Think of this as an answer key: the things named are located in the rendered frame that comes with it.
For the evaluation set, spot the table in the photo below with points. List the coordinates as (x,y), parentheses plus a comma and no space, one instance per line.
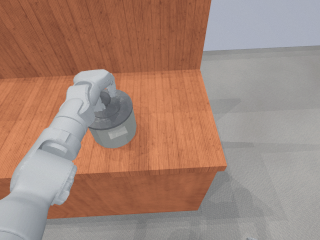
(154,49)

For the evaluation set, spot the robot left forearm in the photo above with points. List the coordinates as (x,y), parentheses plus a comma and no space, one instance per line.
(64,135)

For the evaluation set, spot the left robot upper arm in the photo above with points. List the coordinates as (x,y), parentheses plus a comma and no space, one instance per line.
(46,180)

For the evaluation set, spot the lid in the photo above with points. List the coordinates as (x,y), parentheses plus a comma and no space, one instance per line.
(116,113)

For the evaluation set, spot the left robot hand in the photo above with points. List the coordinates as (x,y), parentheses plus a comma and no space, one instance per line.
(103,79)

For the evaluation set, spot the knob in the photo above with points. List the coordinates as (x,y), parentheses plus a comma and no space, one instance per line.
(105,98)

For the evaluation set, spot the pot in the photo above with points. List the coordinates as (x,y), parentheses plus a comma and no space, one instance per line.
(118,136)

